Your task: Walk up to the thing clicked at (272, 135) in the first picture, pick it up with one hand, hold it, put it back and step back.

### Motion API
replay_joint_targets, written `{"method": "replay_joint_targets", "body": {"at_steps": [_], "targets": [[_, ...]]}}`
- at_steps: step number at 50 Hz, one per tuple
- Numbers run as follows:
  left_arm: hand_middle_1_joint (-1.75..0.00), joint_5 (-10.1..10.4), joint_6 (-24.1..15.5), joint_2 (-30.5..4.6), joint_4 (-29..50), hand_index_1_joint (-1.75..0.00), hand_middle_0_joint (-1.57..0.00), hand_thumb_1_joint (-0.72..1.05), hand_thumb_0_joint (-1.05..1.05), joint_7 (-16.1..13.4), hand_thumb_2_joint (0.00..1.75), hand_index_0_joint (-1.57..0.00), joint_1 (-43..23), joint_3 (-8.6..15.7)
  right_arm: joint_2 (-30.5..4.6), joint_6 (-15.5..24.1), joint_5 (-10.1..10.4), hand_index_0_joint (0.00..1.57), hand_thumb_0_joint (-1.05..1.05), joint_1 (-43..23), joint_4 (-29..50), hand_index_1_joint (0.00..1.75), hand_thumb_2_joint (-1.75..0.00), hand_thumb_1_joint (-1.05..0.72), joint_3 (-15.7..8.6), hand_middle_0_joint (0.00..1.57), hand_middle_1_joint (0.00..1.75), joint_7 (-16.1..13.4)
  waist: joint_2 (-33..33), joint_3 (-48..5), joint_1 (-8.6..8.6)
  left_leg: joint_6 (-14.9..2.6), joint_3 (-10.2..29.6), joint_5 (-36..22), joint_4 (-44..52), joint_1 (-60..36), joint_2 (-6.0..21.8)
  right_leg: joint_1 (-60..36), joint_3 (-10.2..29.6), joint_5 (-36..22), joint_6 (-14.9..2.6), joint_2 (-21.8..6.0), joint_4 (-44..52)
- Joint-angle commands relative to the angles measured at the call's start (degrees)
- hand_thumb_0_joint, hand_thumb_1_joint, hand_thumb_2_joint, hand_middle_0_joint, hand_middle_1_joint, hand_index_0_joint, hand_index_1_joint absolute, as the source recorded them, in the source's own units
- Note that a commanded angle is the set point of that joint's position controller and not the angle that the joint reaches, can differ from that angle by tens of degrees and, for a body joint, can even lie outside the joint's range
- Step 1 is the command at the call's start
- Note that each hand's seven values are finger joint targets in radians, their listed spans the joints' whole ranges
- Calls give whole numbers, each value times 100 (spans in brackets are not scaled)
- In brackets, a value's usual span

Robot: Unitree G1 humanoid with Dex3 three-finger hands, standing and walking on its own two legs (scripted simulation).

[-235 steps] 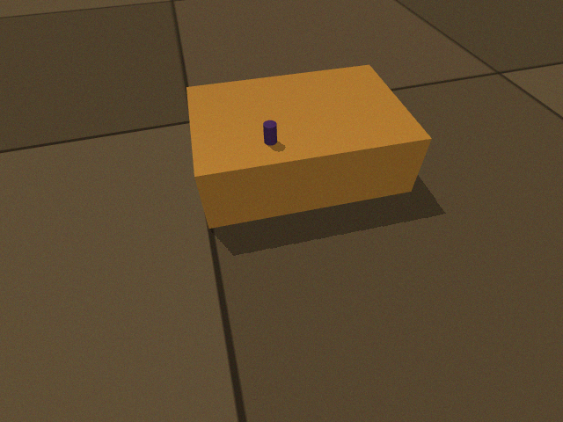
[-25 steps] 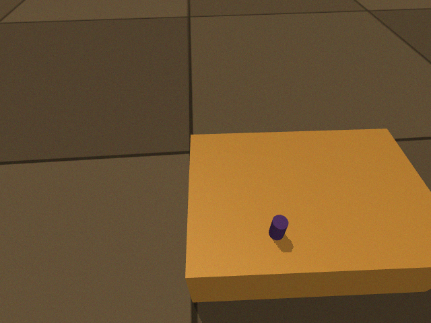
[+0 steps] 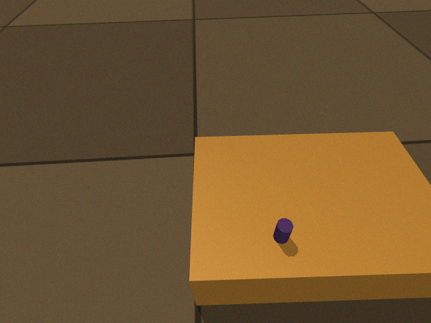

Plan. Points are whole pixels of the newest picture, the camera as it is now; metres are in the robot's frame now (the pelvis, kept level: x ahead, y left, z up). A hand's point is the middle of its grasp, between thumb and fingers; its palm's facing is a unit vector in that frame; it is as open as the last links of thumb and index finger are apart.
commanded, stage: walk up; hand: right
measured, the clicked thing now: (282, 231) +0.49 -0.20 -0.41
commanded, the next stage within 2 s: stand in 0.06 s
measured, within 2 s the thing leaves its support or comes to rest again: neither
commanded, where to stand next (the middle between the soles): +0.03 +0.00 m, yaw -1 degrees
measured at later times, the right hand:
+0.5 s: hand out of the picture +0.08 -0.26 -0.15, palm faces -0.01 +0.94 -0.34, open 7.4 cm
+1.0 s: hand out of the picture +0.08 -0.26 -0.16, palm faces -0.01 +0.94 -0.34, open 7.4 cm
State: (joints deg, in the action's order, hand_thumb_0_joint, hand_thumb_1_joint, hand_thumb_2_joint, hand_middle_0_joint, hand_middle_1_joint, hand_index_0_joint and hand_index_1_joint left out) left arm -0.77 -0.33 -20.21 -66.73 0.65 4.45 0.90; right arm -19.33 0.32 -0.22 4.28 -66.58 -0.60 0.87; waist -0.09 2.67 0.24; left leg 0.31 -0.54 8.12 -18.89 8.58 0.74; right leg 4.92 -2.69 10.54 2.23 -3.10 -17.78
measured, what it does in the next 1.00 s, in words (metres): stands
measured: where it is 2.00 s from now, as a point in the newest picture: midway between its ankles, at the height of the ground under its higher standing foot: outside the picture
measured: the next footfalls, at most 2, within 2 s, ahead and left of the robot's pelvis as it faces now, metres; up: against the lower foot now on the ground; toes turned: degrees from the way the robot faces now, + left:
none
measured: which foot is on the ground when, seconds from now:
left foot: down 0.00-1.00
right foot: down 0.00-1.00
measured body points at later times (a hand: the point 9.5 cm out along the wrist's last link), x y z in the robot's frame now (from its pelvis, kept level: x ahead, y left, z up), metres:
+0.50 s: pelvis +0.00 -0.01 +0.00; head +0.01 +0.00 +0.45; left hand +0.08 +0.30 -0.13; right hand +0.08 -0.31 -0.13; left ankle +0.03 +0.12 -0.75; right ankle -0.01 -0.14 -0.75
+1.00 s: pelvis +0.01 -0.01 +0.00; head +0.02 +0.00 +0.45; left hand +0.09 +0.30 -0.13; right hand +0.08 -0.31 -0.13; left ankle +0.03 +0.12 -0.75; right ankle -0.01 -0.14 -0.75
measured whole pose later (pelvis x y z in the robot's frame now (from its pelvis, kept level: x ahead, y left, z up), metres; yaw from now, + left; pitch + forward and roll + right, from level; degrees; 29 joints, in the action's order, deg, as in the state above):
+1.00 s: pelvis +0.01 -0.01 +0.00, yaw +0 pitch -2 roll +0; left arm -0.8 -0.4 -20.4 -64.2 0.6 6.6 0.0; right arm -20.0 0.4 -0.4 5.7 -65.6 -0.1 0.7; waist 0.4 2.7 -0.1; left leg 0.8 -0.9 8.9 -18.5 7.3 1.2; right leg 4.0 -2.4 11.3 1.8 -2.6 -17.7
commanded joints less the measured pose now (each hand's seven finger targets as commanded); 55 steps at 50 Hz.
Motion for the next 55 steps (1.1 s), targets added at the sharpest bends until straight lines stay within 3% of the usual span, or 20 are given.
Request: {"method": "replay_joint_targets", "body": {"at_steps": [1, 5, 9, 11, 19, 22, 32, 43, 49, 55], "targets": [[-30, 11, -123, -1171, 367, -30, -20, 90, 0, -89, 90, -20, -294, 199, -1254, 106, -22, 20, 0, -284, 359, 30, -90, -90, -209, 20, 30, -98, -34, -504, -35, -113, 512, -434, 305, -174, 651, 82, 442, -414, -235, -495, 301], [-30, 5, -123, -1182, 398, -30, -20, 90, 0, -97, 90, -20, -205, 179, -1252, 145, -44, 20, 0, -249, 378, 30, -90, -90, -197, 20, 30, -111, -34, -448, -65, -95, 552, -689, 331, -285, 735, 163, 461, -404, -254, -529, 264], [-30, 14, -130, -1175, 417, -30, -20, 90, 0, -86, 90, -20, -110, 161, -1289, 142, -36, 20, 0, -283, 397, 30, -90, -90, -205, 20, 30, -104, -90, -363, -52, -82, 542, -427, 382, -246, 697, 220, 472, -241, -248, -518, 323], [-30, 10, -150, -1196, 443, -30, -20, 90, 0, -97, 90, -20, -83, 159, -1283, 142, -26, 20, 0, -293, 426, 30, -90, -90, -208, 20, 30, -104, -31, -547, -53, -107, 519, -808, 278, -388, 722, 135, 490, -486, -244, -549, 309], [-30, 11, -140, -1174, 480, -30, -20, 90, 0, -95, 90, -20, -37, 134, -1277, 125, -24, 20, 0, -247, 413, 30, -90, -90, -180, 20, 30, -98, -47, -339, -58, -85, 501, -420, 326, -217, 685, 170, 503, -254, -256, -540, 370], [-30, 16, -145, -1207, 501, -30, -20, 90, 0, -89, 90, -20, 16, 133, -1280, 140, -20, 20, 0, -246, 428, 30, -90, -90, -172, 20, 30, -94, -66, -443, -47, -87, 499, -692, 287, -296, 703, 101, 499, -484, -257, -546, 325], [-30, 13, -129, -1224, 554, -30, -20, 90, 0, -98, 90, -20, -10, 151, -1301, 117, -30, 20, 0, -191, 433, 30, -90, -90, -172, 20, 30, -103, -15, -331, -42, -76, 495, -513, 324, -192, 680, 100, 480, -316, -266, -526, 349], [-30, 29, -140, -1242, 599, -30, -20, 90, 0, -106, 90, -20, -24, 148, -1290, 142, -26, 20, 0, -78, 435, 30, -90, -90, -162, 20, 30, -109, -24, -534, -65, -81, 468, -1059, 221, -373, 730, -30, 485, -864, -275, -554, 239], [-30, 11, -108, -1213, 576, -30, -20, 90, 0, -95, 90, -20, -19, 145, -1282, 114, -36, 20, 0, -100, 448, 30, -90, -90, -150, 20, 30, -113, -10, -282, -58, -90, 460, -470, 329, -162, 685, 77, 495, -372, -278, -535, 351], [-30, 6, -124, -1235, 602, -30, -20, 90, 0, -98, 90, -20, -16, 144, -1292, 129, -27, 20, 0, -111, 453, 30, -90, -90, -155, 20, 30, -112, -59, -410, -56, -84, 478, -743, 286, -277, 702, 48, 493, -550, -275, -539, 307]]}}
